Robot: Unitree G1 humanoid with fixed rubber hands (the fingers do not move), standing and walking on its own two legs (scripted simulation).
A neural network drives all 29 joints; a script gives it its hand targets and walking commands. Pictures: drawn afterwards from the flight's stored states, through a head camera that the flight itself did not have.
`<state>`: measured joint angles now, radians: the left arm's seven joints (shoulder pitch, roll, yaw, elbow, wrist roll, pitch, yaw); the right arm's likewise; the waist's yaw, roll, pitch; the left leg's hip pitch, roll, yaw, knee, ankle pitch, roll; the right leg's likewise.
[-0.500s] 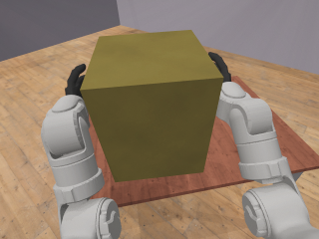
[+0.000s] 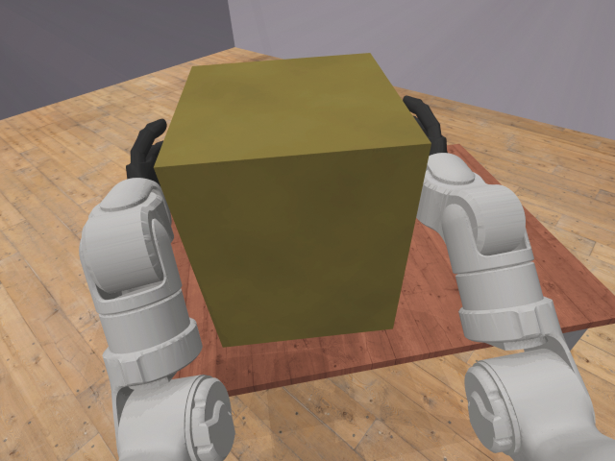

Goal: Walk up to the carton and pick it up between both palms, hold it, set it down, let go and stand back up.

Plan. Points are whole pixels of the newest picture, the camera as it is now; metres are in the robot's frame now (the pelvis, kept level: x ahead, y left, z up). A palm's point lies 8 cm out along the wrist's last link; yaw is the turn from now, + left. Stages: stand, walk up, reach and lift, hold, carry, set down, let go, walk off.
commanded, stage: hold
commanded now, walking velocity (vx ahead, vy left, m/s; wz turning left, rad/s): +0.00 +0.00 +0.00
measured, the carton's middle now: (295, 201) +0.37 +0.01 +0.22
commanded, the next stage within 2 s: none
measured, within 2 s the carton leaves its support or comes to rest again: neither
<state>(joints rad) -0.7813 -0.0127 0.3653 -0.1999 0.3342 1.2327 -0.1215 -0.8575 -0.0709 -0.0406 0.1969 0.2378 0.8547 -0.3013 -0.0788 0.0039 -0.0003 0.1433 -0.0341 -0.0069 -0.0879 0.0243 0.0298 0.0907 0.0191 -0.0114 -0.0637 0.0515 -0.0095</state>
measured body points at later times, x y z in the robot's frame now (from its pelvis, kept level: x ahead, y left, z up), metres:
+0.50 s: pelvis +0.00 +0.00 +0.00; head -0.03 +0.00 +0.45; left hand +0.36 +0.16 +0.26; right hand +0.38 -0.14 +0.26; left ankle -0.01 +0.10 -0.76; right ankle +0.02 -0.11 -0.76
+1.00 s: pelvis +0.00 +0.00 +0.00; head -0.03 +0.00 +0.45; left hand +0.36 +0.16 +0.26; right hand +0.38 -0.14 +0.26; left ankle -0.01 +0.10 -0.76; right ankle +0.02 -0.11 -0.76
